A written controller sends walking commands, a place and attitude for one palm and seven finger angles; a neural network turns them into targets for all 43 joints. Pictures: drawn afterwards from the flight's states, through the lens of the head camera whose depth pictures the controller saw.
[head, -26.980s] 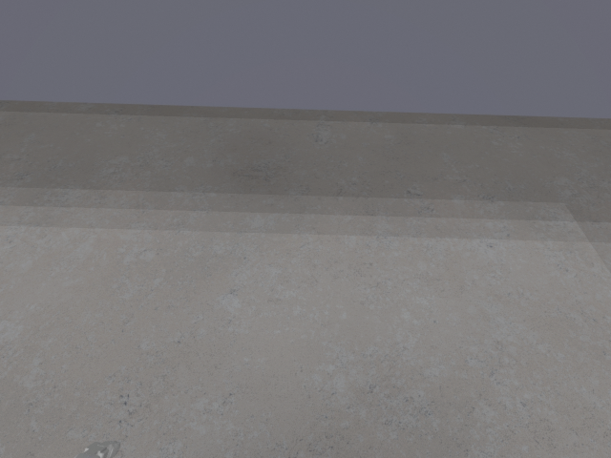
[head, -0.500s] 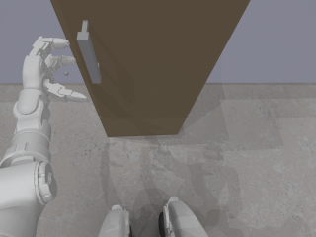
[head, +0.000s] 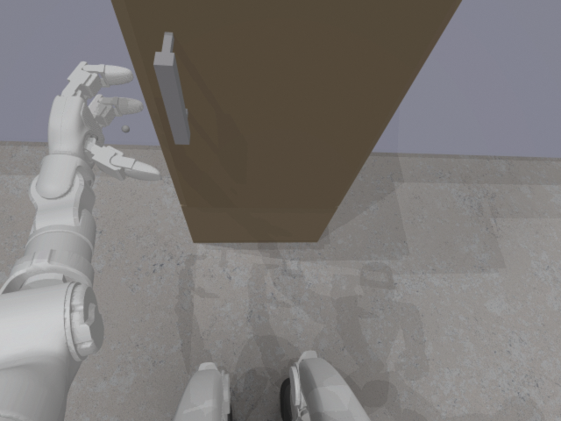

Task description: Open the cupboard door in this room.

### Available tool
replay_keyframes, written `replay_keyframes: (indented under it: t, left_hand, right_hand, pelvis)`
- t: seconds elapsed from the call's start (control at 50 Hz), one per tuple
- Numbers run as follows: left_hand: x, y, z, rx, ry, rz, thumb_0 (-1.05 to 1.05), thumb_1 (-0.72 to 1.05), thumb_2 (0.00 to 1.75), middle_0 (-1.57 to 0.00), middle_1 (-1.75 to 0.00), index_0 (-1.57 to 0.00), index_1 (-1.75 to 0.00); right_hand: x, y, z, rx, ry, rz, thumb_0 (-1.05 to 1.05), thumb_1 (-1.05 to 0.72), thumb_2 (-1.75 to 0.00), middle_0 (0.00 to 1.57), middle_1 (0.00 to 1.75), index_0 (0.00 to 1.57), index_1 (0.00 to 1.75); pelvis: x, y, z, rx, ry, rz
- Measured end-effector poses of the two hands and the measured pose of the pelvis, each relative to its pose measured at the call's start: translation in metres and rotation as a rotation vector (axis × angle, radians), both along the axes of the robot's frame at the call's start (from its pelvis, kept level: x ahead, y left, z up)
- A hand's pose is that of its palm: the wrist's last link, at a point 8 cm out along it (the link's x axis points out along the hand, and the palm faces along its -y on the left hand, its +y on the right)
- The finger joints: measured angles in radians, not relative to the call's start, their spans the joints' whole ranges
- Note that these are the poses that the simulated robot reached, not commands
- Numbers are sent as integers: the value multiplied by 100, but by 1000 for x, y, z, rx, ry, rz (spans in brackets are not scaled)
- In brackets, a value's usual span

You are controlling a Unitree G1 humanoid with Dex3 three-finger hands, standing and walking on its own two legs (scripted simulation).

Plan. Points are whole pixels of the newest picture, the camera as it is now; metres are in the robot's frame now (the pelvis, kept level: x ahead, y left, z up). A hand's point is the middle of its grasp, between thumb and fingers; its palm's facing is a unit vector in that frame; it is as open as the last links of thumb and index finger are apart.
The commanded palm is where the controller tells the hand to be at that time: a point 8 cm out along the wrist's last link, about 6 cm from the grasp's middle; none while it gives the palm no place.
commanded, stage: slide the fingers in behind the handle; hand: left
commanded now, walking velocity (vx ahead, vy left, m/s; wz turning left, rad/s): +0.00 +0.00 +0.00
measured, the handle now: (176, 93) +0.56 +0.12 +0.07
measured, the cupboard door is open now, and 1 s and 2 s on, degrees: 0 0 0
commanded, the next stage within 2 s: close the thumb around the handle in 1.66 s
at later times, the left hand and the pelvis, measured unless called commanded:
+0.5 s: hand (157, 125) +0.51 +0.14 +0.06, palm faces -0.05 -1.00 -0.01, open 14.0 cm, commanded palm +0.48 +0.19 +0.06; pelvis +0.00 +0.00 +0.00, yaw +0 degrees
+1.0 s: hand (183, 128) +0.50 +0.11 +0.06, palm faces -0.03 -1.00 -0.02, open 14.0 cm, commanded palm +0.48 +0.16 +0.06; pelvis +0.00 -0.01 +0.00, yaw +0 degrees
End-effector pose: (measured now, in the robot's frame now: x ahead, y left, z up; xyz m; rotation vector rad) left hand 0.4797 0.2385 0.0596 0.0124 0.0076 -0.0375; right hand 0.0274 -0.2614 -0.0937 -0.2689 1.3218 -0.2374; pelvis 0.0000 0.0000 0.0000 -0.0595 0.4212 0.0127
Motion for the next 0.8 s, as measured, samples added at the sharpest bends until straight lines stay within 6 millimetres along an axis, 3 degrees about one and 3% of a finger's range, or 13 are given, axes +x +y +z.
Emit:
replay_keyframes:
  t: [0.36,0.8]
  left_hand:
    - [7,-26,-3,-7,16,-5,-2,-50,30,-30,-120,-30,-120]
    - [9,-63,-2,10,-6,-6,-2,-50,30,-30,-120,-30,-120]
  right_hand:
    - [-22,8,-3,26,42,-27,0,-90,-90,20,30,20,30]
    - [-11,-2,-7,42,15,-17,0,-90,-90,20,30,20,30]
  pelvis:
    - [-1,2,0,4,3,-6]
    - [1,-7,-1,18,3,-4]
